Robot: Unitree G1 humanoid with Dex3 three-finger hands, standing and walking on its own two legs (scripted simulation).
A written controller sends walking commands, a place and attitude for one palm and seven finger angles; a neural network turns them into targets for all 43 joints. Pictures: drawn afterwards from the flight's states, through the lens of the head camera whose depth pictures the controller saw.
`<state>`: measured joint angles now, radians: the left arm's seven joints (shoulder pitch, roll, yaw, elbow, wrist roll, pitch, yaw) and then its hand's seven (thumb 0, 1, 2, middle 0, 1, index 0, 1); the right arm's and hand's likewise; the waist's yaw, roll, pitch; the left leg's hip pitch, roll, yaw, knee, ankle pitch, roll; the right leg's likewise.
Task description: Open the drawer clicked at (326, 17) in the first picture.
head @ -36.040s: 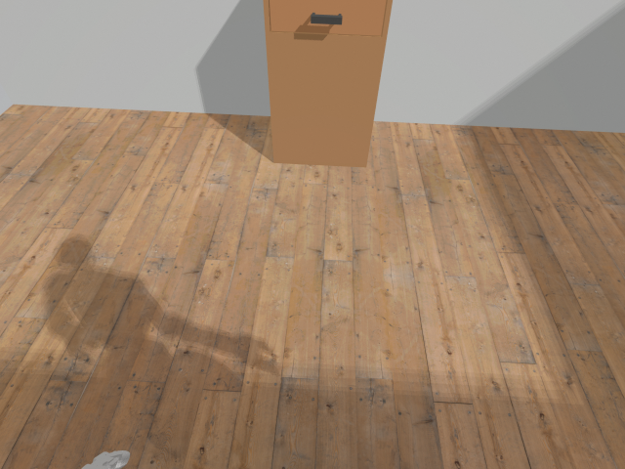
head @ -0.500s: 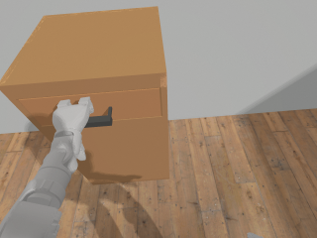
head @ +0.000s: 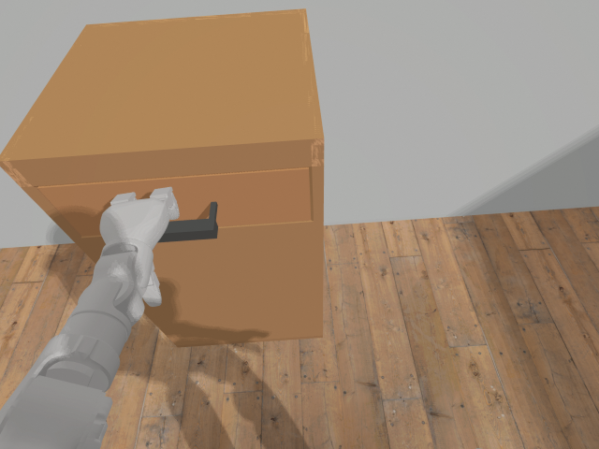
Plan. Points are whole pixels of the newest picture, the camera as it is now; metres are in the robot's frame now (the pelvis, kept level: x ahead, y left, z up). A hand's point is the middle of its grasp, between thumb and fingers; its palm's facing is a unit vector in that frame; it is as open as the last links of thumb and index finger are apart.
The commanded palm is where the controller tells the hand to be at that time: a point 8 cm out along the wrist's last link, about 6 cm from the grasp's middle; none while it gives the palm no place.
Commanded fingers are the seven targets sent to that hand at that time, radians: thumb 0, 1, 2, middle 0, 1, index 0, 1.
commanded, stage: re-aim the fingers above the handle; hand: left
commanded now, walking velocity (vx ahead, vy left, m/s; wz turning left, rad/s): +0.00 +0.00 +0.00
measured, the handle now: (183, 220) +0.48 +0.23 -0.02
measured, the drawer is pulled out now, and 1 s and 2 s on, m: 0.00 0.00 0.00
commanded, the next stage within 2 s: lower the fingers behind the handle in 0.82 s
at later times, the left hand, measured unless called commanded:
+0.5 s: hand (169, 258) +0.38 +0.22 +0.01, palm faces -0.23 -0.08 -0.97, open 13.8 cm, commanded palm +0.39 +0.21 +0.09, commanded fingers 0.00 -0.50 0.30 -0.30 -1.20 -0.30 -1.20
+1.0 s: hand (178, 262) +0.37 +0.20 +0.01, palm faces -0.18 -0.07 -0.98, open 13.8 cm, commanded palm +0.38 +0.21 +0.08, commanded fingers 0.00 -0.50 0.30 -0.30 -1.20 -0.30 -1.20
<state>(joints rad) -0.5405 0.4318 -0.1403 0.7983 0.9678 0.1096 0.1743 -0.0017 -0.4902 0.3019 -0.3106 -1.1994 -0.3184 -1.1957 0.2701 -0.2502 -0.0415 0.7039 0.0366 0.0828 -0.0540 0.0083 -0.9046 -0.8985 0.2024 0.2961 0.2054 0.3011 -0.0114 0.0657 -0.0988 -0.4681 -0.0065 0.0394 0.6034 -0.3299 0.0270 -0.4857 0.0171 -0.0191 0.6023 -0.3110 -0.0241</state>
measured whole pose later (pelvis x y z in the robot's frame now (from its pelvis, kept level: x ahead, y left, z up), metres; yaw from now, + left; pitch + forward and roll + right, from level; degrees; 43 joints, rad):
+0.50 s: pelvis +0.00 +0.00 +0.00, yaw +2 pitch +10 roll +0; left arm -0.53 0.39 -0.22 0.71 0.94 0.08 0.08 0.00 -0.49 0.30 -0.31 -1.20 -0.32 -1.20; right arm 0.24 -0.25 -0.03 0.69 0.03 0.09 -0.07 0.01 -0.90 -0.90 0.20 0.30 0.21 0.30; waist -0.01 0.05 -0.08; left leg -0.46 -0.02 0.01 0.62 -0.33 0.03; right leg -0.47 0.00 -0.04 0.62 -0.32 -0.02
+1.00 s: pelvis -0.01 +0.00 +0.00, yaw +2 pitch +10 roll +0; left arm -0.48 0.38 -0.19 0.66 0.99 -0.01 0.13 0.00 -0.49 0.30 -0.33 -1.22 -0.32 -1.20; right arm 0.26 -0.26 -0.04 0.71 0.02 0.08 -0.09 0.01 -0.90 -0.90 0.20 0.30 0.21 0.30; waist 0.00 0.05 -0.08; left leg -0.47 -0.02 0.01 0.63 -0.33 0.02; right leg -0.47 0.01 -0.05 0.63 -0.32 -0.03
